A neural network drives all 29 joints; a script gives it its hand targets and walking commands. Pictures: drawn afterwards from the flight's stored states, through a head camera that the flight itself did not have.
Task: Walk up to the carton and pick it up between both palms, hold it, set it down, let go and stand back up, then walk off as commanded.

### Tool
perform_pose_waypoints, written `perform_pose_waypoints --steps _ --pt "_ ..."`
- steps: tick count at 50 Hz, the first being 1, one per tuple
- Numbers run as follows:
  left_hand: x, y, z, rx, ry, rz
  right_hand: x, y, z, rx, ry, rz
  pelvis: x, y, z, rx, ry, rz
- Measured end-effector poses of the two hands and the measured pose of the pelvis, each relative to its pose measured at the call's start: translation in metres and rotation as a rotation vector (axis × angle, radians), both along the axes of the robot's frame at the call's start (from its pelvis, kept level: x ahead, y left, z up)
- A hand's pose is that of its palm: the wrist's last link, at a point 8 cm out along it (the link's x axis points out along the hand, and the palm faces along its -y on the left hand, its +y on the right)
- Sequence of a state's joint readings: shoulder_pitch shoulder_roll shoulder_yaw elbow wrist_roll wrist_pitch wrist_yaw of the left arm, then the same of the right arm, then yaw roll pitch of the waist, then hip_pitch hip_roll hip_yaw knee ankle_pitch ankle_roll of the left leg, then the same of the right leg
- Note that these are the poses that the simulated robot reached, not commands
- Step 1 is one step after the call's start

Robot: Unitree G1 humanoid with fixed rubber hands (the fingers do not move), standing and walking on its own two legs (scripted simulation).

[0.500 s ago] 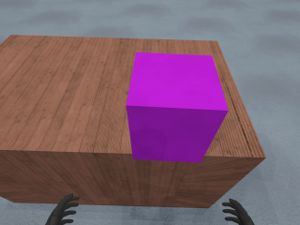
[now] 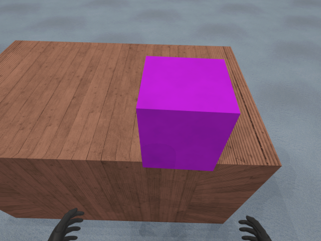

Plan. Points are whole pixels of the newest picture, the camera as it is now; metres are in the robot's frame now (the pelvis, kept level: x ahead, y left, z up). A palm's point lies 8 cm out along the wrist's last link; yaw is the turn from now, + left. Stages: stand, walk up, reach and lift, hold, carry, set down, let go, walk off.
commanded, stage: stand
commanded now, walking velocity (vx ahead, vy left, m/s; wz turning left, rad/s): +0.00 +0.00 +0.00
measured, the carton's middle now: (181, 116) +0.43 -0.05 +0.07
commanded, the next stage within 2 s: walk up in 0.22 s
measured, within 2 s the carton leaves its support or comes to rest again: neither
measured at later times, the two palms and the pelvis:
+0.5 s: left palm out of the picture +0.12 +0.27 -0.08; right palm out of the picture +0.10 -0.26 -0.10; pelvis -0.02 +0.00 +0.00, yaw +0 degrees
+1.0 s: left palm out of the picture +0.07 +0.25 -0.09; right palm out of the picture +0.06 -0.31 -0.10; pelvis -0.04 -0.03 +0.00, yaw -1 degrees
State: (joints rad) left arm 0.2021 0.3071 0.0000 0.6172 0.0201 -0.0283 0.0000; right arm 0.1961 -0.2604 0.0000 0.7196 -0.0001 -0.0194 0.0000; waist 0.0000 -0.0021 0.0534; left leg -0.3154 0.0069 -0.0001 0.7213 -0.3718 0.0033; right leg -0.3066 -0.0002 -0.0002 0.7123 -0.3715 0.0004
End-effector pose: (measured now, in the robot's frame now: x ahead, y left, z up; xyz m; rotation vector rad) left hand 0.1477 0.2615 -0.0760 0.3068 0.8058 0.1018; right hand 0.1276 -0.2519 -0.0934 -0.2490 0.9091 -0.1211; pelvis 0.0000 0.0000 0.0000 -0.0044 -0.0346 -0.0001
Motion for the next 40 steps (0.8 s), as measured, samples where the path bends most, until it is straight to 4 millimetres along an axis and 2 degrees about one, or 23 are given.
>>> perform_pose_waypoints --steps 25,29,36,40 --pt "-0.030 0.004 -0.004 0.005 0.022 0.015 -0.031 -0.004 -0.004 -0.005 0.021 -0.013 -0.022 0.000 -0.001 0.000 -0.031 0.000" --pt "-0.036 0.005 -0.006 0.020 0.051 0.017 -0.036 -0.016 -0.003 -0.026 0.021 -0.011 -0.024 -0.005 -0.002 0.006 -0.035 0.000" --pt "-0.059 -0.005 -0.010 0.044 0.115 0.010 -0.043 -0.053 -0.002 -0.074 0.026 -0.017 -0.028 -0.021 -0.003 0.016 -0.043 -0.010" --pt "-0.068 -0.005 -0.010 0.045 0.127 0.012 -0.050 -0.058 -0.003 -0.082 0.035 -0.013 -0.033 -0.023 -0.004 0.017 -0.042 -0.008"
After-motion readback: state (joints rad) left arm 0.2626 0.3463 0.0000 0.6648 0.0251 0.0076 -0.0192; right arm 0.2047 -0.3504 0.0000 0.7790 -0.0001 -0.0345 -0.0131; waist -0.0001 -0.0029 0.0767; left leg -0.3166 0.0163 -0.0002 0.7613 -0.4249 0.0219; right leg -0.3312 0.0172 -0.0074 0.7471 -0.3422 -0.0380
